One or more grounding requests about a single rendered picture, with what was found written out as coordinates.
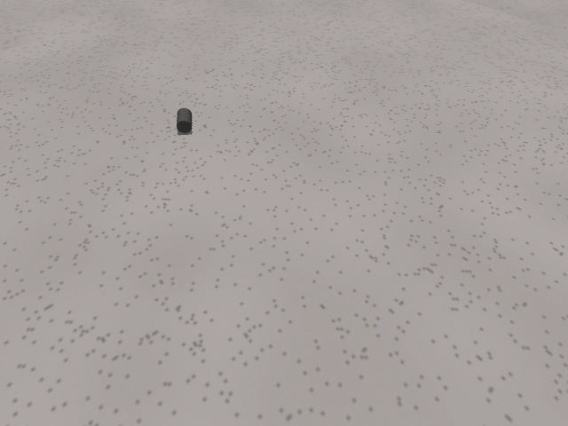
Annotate can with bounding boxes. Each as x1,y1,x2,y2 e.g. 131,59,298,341
177,108,192,133

